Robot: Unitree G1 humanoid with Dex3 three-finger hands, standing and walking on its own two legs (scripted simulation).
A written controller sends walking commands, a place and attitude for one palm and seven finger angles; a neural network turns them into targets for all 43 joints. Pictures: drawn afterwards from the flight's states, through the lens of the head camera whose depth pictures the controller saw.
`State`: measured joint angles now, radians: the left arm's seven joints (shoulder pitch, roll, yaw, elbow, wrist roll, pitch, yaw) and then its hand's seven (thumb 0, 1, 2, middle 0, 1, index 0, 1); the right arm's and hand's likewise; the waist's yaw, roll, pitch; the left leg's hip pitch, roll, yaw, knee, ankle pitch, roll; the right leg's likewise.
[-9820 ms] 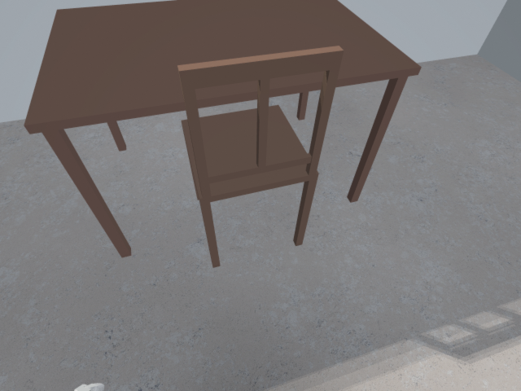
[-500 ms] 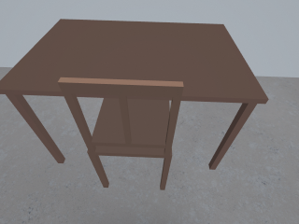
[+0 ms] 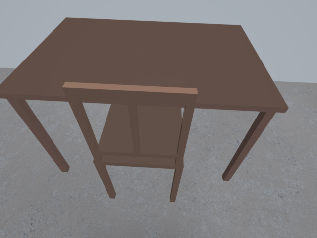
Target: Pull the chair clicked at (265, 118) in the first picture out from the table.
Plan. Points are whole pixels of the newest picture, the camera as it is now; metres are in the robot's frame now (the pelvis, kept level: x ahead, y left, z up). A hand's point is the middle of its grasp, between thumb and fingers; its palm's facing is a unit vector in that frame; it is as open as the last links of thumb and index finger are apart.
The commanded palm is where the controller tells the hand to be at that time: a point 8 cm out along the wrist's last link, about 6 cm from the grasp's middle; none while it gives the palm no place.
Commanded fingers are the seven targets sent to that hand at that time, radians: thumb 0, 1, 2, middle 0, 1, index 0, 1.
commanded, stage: shuffle to correct the standing spot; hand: left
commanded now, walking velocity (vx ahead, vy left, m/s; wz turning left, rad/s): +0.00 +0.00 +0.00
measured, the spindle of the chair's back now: (134, 129) +0.49 +0.12 -0.08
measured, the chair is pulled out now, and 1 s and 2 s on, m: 0.00 0.00 0.00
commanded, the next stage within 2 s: come to a stop and stand still in 0.32 s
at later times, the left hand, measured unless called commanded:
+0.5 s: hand out of the picture +0.00 +0.13 -0.18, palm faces +0.07 -0.98 -0.19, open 7.4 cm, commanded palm none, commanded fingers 0.00 0.90 0.90 -0.20 -0.30 -0.20 -0.30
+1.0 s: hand out of the picture +0.03 +0.14 -0.17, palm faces +0.04 -0.96 -0.26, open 7.4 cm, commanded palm none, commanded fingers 0.00 0.90 0.90 -0.20 -0.30 -0.20 -0.30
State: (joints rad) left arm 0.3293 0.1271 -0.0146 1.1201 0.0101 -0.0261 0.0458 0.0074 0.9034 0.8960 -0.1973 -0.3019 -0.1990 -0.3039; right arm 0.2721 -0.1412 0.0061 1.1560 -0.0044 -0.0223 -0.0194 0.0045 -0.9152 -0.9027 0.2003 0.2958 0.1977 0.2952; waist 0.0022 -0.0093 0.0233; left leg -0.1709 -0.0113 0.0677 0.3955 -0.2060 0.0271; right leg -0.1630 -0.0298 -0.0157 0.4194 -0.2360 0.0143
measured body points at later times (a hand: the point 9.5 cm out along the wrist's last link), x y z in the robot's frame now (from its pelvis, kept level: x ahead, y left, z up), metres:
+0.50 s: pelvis +0.04 -0.04 -0.01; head +0.06 -0.05 +0.44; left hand +0.00 +0.18 -0.17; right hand +0.01 -0.26 -0.18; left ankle +0.01 +0.09 -0.74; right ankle -0.01 -0.13 -0.74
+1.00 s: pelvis +0.02 -0.05 -0.01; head +0.04 -0.05 +0.44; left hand +0.03 +0.19 -0.15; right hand +0.10 -0.27 -0.16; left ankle +0.03 +0.08 -0.73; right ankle -0.01 -0.13 -0.74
